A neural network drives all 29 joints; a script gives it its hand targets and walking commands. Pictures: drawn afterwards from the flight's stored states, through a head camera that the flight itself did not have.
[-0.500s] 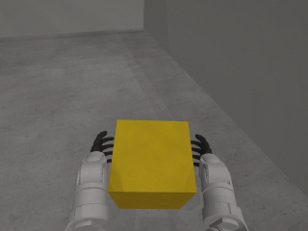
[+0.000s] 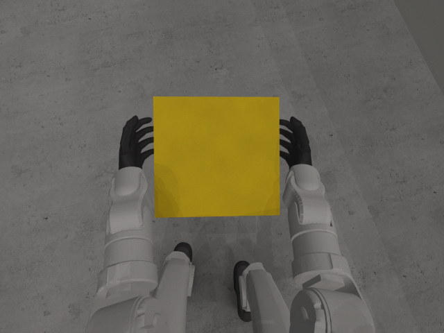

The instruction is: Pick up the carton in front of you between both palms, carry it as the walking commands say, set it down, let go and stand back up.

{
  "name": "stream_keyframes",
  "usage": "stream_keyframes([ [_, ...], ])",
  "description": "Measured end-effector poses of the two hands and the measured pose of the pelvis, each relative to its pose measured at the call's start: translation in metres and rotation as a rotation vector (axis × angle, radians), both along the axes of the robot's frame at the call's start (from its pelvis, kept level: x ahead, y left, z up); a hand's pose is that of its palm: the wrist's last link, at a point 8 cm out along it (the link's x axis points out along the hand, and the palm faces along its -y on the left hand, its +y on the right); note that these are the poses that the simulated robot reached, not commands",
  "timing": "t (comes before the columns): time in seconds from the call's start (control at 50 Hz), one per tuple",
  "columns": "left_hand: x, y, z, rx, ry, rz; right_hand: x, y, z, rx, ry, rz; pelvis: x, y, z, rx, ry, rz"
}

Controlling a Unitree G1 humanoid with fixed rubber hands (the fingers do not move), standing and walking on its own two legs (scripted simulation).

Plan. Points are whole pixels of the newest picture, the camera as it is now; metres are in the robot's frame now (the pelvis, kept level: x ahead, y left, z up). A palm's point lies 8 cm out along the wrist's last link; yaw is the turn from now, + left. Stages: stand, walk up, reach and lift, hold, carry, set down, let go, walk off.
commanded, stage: set down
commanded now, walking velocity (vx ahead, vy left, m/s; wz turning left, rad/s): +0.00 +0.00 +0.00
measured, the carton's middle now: (215, 157) +0.43 +0.04 -0.17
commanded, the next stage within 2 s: none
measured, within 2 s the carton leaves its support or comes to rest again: rests again in 1.94 s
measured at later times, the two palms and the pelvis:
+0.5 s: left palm (148, 166) +0.41 +0.19 -0.22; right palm (275, 153) +0.47 -0.10 -0.22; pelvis -0.03 +0.01 -0.13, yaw -1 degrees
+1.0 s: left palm (160, 174) +0.43 +0.19 -0.37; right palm (260, 153) +0.51 -0.09 -0.38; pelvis -0.05 -0.01 -0.24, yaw +1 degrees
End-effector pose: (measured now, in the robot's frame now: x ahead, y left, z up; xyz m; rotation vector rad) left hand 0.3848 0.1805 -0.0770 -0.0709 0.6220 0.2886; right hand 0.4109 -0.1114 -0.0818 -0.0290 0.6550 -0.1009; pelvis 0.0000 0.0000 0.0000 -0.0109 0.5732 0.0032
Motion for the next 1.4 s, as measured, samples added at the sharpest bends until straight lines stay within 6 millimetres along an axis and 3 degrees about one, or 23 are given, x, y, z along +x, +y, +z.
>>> stream_keyframes([
  [0.2, 0.015, 0.006, -0.045, -0.020, 0.026, 0.017, 0.027, 0.003, -0.045, 0.002, 0.030, 0.067, -0.014, 0.005, -0.051, -0.002, 0.123, -0.004],
  [0.66, 0.032, 0.007, -0.192, 0.006, 0.057, 0.095, 0.070, 0.010, -0.189, -0.038, 0.055, 0.162, -0.040, 0.005, -0.172, 0.005, 0.275, -0.013],
  [1.16, 0.045, 0.010, -0.346, 0.014, 0.117, 0.148, 0.111, 0.020, -0.349, -0.080, 0.105, 0.285, -0.054, -0.009, -0.269, 0.064, 0.262, -0.035],
  [1.24, 0.055, 0.016, -0.354, 0.025, 0.122, 0.140, 0.116, 0.024, -0.369, -0.078, 0.109, 0.304, -0.052, -0.011, -0.280, 0.072, 0.236, -0.032],
  [1.4, 0.056, 0.022, -0.362, 0.013, 0.117, 0.155, 0.121, 0.029, -0.377, -0.066, 0.112, 0.329, -0.045, -0.013, -0.290, 0.082, 0.218, -0.029],
])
